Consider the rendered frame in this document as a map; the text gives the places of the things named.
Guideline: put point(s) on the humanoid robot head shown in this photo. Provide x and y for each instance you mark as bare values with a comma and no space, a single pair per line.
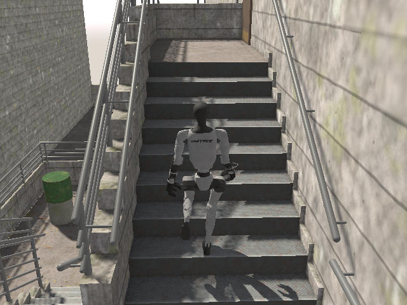
201,112

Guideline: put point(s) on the robot left upper arm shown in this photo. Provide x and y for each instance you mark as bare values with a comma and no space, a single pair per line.
179,146

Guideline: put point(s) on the right robot hand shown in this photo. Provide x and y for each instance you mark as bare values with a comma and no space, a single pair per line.
232,176

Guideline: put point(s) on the left robot forearm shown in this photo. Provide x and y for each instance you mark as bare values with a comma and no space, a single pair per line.
173,172

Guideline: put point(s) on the robot left thigh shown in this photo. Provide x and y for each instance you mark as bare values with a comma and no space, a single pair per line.
189,185

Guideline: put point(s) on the right robot forearm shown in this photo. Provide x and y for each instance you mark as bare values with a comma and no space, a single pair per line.
229,167

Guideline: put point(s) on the robot right upper arm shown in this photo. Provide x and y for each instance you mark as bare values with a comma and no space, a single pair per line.
224,145

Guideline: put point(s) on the left robot hand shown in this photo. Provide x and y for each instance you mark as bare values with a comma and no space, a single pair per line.
170,187

